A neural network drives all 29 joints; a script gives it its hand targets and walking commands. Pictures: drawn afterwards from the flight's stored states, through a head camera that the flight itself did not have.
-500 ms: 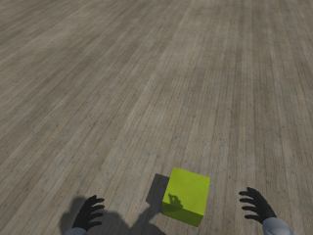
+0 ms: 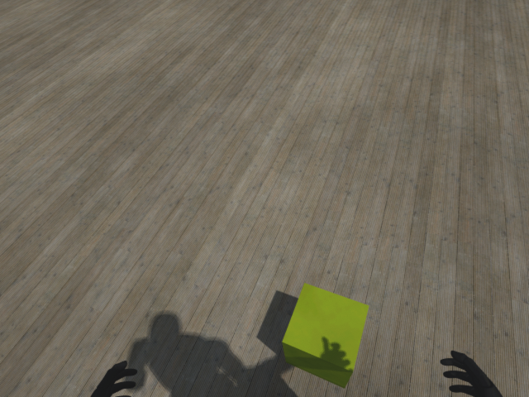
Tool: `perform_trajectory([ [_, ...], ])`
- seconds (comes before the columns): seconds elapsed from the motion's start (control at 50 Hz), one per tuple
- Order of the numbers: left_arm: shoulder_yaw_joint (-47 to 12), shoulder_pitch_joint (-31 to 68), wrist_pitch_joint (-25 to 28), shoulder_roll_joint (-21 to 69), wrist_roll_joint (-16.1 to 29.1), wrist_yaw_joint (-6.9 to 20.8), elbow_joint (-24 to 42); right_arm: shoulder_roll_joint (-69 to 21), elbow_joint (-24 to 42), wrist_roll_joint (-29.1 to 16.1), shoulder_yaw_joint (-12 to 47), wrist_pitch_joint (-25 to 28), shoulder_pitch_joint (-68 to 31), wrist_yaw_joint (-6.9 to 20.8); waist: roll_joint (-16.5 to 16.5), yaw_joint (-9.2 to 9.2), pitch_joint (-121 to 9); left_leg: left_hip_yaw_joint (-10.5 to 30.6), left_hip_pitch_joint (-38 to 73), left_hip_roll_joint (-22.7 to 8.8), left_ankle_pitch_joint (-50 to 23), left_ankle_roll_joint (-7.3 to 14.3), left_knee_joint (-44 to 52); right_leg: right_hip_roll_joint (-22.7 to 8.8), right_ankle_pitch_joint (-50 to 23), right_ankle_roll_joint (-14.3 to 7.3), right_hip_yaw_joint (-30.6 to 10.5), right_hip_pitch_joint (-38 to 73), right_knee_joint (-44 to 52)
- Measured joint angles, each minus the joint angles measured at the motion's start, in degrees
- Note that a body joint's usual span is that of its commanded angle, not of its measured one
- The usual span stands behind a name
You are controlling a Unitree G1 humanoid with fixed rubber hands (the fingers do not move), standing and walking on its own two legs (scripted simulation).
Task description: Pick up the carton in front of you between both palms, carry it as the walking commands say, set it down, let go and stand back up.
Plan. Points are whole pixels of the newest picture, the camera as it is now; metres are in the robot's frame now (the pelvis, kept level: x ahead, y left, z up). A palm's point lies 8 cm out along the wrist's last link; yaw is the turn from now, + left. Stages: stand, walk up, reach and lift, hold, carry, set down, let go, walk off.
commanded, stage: stand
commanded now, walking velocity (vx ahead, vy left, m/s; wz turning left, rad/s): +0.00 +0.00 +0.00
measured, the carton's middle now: (324, 336) +0.39 -0.10 -0.64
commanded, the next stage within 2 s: none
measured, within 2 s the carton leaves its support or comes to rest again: neither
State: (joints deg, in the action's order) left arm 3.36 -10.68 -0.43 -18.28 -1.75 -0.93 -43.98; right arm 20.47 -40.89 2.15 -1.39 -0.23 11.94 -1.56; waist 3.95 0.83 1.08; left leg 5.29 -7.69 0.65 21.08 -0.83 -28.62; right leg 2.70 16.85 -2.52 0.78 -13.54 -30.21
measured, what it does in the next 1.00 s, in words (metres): stands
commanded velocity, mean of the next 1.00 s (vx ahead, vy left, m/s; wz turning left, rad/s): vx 0.00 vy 0.00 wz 0.00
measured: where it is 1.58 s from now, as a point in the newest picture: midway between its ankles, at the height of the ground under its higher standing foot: outside the picture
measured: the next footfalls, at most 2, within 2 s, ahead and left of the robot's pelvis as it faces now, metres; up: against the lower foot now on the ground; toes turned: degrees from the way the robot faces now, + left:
none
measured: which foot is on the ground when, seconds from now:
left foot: down 0.00-1.00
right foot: down 0.00-1.00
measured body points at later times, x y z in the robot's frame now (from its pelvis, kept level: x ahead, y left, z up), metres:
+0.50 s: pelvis -0.01 +0.00 +0.01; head -0.01 -0.02 +0.46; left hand +0.11 +0.31 -0.09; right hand +0.12 -0.29 -0.11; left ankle -0.06 +0.14 -0.73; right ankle -0.01 -0.09 -0.73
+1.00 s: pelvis -0.02 +0.01 +0.01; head -0.03 -0.01 +0.46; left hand +0.08 +0.32 -0.10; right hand +0.07 -0.30 -0.11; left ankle -0.06 +0.14 -0.73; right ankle -0.01 -0.09 -0.73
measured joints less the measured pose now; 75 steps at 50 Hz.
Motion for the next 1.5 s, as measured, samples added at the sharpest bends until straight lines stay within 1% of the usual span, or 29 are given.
perform_trajectory([
  [0.32, -0.9, 2.5, 0.2, -0.2, 0.3, 0.0, -6.0, 0.6, -5.1, -0.3, 1.0, 0.5, -1.3, -0.5, -0.8, 0.03, -0.3, 0.2, 2.8, -0.3, -1.4, -0.2, 3.2, -0.1, -1.1, 0.0, 0.4, 2.8, 2.9],
  [0.8, -1.7, 4.1, 0.6, -1.9, 0.8, 0.6, -13.3, 1.5, -12.4, -0.6, 1.7, 1.4, -1.4, 0.0, -1.7, -0.05, 0.1, -0.6, 4.4, 0.1, -5.5, 0.2, 7.7, -0.7, -5.2, 0.5, -0.5, 4.4, 7.4],
  [1.1, -2.4, 4.6, 0.8, -2.6, 1.0, 0.7, -15.7, 1.9, -15.1, -0.8, 1.8, 1.5, -2.2, 0.3, -2.0, -0.04, 0.3, -0.9, 4.5, 0.1, -6.7, 0.2, 8.9, -0.8, -6.5, 0.6, -1.0, 4.3, 8.6],
  [1.5, -2.8, 5.3, 1.1, -3.1, 1.2, 0.6, -16.9, 2.2, -16.8, -1.0, 1.7, 1.4, -3.0, 0.5, -2.2, -0.25, 0.6, -1.3, 4.7, -0.1, -7.2, 0.1, 9.8, -0.6, -7.2, 0.7, -1.5, 4.4, 9.4],
])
